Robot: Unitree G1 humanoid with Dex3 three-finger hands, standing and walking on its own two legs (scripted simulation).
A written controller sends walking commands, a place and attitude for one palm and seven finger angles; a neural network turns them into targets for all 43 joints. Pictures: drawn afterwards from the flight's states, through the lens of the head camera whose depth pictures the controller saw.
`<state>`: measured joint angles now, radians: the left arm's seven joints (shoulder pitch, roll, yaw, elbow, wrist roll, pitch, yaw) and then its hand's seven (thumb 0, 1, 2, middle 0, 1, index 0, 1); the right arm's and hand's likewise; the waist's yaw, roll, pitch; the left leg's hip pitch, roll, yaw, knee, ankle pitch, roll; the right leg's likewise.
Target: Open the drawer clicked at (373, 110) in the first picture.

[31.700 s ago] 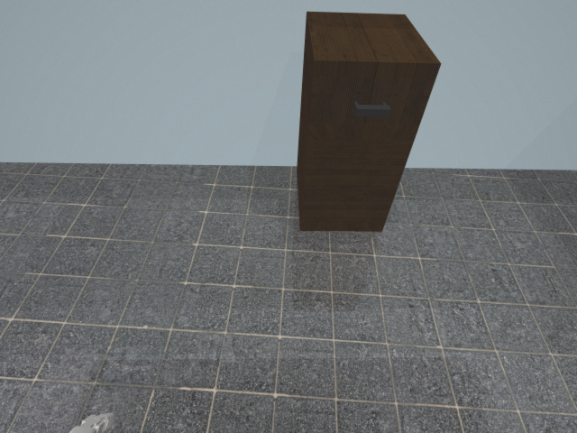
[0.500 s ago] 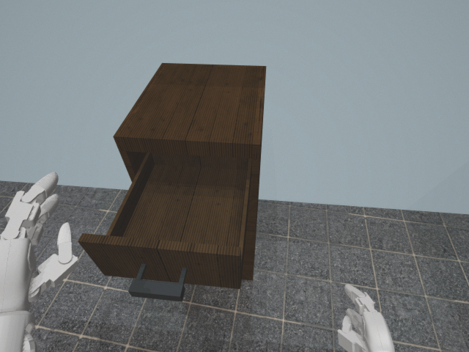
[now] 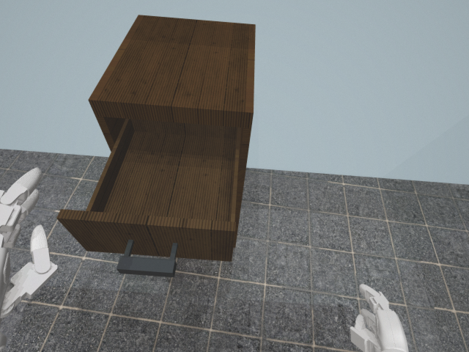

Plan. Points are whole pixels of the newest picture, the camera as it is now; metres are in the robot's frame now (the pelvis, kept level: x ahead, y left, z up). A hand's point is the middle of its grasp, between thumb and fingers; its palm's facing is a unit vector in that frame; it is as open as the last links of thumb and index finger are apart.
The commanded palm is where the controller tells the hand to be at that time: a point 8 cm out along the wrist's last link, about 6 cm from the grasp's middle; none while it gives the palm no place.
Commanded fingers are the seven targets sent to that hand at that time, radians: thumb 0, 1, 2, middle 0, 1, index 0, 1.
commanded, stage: step back with the hand held close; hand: left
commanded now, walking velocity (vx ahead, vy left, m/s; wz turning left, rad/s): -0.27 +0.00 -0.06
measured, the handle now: (150, 256) +0.31 +0.18 -0.11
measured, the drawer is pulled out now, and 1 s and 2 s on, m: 0.28 0.28 0.28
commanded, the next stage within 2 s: stop stepping back and stand still in 0.86 s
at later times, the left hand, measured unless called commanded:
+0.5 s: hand out of the picture +0.11 +0.23 +0.16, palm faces +0.41 -0.81 -0.41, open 7.4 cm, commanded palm +0.05 +0.27 +0.18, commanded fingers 0.00 0.90 0.90 -0.20 -0.30 -0.20 -0.30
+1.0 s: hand out of the picture +0.01 +0.17 +0.15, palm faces +0.28 -0.85 -0.45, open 7.4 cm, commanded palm -0.06 +0.23 +0.18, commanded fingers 0.00 0.90 0.90 -0.20 -0.30 -0.20 -0.30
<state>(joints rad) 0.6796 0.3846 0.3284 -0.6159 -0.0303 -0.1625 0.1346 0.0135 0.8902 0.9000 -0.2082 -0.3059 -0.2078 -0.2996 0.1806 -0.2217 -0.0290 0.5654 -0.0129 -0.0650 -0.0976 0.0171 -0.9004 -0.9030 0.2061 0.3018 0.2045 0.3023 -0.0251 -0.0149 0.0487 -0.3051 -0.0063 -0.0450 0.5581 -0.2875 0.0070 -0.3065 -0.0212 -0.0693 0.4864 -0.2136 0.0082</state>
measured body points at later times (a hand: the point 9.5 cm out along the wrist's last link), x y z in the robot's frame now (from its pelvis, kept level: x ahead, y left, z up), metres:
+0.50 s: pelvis -0.08 -0.02 -0.01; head -0.07 +0.00 +0.44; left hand +0.08 +0.27 +0.18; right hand +0.09 -0.26 -0.08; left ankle -0.04 +0.10 -0.74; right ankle -0.01 -0.13 -0.72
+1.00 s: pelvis -0.19 -0.05 +0.01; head -0.16 -0.04 +0.45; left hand -0.01 +0.22 +0.18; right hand -0.01 -0.31 -0.07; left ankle -0.23 +0.07 -0.73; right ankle -0.15 -0.14 -0.74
